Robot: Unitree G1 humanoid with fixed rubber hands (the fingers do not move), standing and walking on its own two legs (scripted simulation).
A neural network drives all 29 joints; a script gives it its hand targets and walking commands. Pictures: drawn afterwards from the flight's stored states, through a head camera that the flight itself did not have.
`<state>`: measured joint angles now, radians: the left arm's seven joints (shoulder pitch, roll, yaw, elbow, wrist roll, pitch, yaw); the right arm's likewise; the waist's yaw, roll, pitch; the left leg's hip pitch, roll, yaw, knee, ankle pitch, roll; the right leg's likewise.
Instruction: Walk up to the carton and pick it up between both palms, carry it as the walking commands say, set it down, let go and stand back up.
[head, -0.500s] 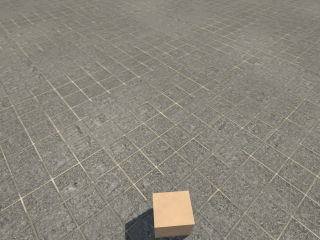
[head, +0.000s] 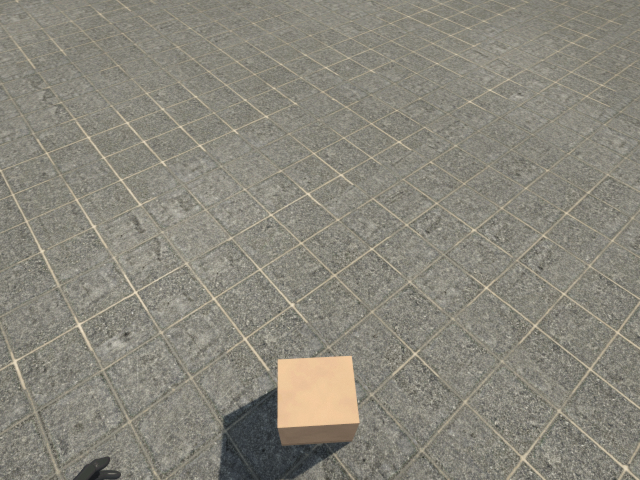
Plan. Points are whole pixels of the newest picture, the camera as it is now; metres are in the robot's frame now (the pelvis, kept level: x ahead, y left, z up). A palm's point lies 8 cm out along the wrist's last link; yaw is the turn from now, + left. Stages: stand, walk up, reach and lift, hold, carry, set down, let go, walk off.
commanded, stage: walk up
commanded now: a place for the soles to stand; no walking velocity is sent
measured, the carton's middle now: (316, 401) +0.42 +0.01 -0.65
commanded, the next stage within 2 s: reach and lift in 1.16 s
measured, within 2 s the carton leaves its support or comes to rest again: neither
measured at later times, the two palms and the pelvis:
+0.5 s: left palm out of the picture +0.09 +0.30 -0.09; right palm out of the picture +0.14 -0.32 -0.09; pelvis +0.01 -0.02 +0.01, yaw +4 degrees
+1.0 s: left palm out of the picture +0.08 +0.30 -0.10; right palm out of the picture +0.12 -0.31 -0.08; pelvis +0.01 -0.01 +0.02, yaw +5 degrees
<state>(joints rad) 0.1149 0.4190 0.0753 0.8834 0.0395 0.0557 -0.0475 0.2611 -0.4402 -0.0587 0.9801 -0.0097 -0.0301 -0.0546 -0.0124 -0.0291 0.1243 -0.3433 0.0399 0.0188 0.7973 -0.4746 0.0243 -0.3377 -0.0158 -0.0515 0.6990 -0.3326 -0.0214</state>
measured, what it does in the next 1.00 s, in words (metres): steps on the spot: left foot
